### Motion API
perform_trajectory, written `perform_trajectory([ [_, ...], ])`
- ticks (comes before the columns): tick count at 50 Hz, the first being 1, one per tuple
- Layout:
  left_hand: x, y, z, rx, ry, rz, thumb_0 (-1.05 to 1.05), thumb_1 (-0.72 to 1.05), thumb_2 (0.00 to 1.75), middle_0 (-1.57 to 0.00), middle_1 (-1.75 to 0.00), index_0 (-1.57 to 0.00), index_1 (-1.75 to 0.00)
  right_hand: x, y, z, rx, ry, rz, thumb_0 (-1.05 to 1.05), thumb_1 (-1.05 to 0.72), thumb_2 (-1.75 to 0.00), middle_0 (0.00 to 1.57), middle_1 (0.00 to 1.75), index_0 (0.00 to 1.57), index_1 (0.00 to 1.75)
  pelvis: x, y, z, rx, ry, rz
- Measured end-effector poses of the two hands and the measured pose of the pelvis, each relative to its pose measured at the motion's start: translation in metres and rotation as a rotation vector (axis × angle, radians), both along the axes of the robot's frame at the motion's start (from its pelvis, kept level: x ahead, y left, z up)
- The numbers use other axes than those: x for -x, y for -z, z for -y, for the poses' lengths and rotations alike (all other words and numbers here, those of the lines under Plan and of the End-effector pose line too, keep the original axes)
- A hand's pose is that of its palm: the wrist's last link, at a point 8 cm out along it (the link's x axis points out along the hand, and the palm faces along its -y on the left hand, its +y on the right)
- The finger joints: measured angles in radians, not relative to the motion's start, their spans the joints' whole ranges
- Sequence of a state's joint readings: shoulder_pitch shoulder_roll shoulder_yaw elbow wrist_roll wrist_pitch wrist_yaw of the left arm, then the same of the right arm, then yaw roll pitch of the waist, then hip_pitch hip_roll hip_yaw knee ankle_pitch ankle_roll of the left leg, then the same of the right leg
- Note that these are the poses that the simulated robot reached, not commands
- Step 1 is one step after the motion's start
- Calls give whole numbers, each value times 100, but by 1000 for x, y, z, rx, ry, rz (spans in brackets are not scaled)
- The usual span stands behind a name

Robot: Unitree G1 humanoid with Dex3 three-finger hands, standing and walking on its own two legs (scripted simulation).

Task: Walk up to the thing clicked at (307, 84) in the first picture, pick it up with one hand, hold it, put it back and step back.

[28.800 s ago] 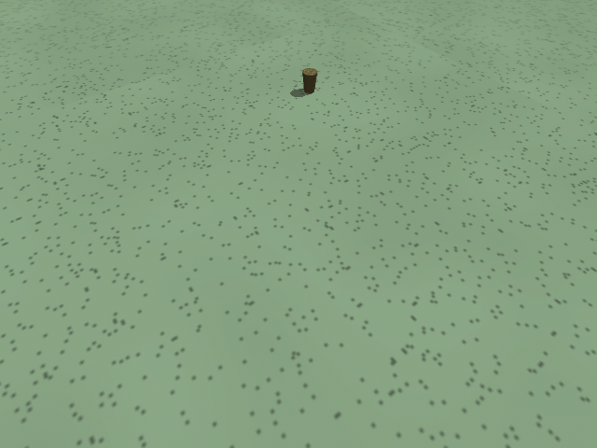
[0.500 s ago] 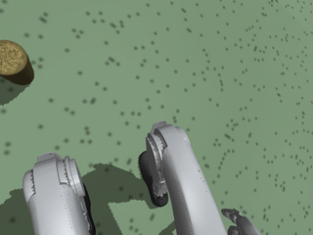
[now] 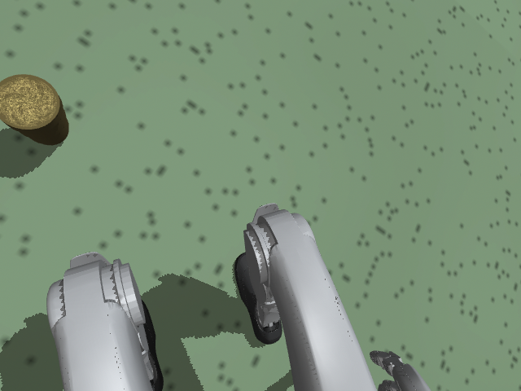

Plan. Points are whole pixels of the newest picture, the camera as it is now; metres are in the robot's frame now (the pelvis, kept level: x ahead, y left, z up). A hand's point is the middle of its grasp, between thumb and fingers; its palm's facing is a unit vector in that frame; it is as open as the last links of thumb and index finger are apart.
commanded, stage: settle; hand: left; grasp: from the side
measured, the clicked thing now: (39, 116) +0.57 +0.24 -0.29
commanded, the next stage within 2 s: go down in 0.10 s
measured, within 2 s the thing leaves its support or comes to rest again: neither
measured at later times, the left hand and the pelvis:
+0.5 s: hand out of the picture +0.57 +0.29 -0.05, palm faces -0.41 -0.05 -0.91, open 8.8 cm; pelvis +0.00 +0.00 +0.02, yaw +1 degrees
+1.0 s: hand out of the picture +0.55 +0.31 +0.09, palm faces -0.42 -0.08 -0.90, open 10.1 cm; pelvis +0.00 +0.00 +0.12, yaw +4 degrees
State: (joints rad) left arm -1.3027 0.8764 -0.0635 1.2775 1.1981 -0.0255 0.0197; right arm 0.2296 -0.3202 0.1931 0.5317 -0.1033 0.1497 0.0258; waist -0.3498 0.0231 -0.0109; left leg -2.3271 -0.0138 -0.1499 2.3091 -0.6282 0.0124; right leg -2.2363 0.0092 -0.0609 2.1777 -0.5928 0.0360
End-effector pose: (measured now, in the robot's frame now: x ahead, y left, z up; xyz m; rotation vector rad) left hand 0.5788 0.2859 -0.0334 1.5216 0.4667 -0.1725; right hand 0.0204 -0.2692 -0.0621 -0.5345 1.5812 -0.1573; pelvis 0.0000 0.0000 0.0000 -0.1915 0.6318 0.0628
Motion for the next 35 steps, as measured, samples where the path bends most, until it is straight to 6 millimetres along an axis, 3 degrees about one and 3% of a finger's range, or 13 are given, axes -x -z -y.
perform_trajectory([
  [14, -4, -8, 3, 14, 13, -4, 0, 54, 63, -86, -76, -90, -72, -5, -9, -3, 5, 8, 5, 0, -91, -90, 20, 30, 20, 30, -3, -9, -1, 1, -4, -15],
  [21, 0, -23, -4, -4, 2, 0, 0, 31, 56, -67, -70, -71, -67, -6, -12, -2, -3, 17, 6, 0, -91, -90, 20, 30, 20, 30, -3, -15, -1, -5, -7, -19],
  [27, 6, -52, -10, 4, 5, -11, 0, 15, 60, -61, -69, -63, -67, -10, -19, -2, -13, 18, 21, 0, -92, -90, 20, 30, 20, 30, -1, -28, -1, -14, -10, -15],
  [35, 13, -115, -19, 11, 2, 9, 0, 9, 63, -58, -70, -59, -69, -25, -42, -4, -18, 22, 76, 0, -91, -90, 20, 30, 20, 30, -1, -59, -2, -28, -17, -12],
])
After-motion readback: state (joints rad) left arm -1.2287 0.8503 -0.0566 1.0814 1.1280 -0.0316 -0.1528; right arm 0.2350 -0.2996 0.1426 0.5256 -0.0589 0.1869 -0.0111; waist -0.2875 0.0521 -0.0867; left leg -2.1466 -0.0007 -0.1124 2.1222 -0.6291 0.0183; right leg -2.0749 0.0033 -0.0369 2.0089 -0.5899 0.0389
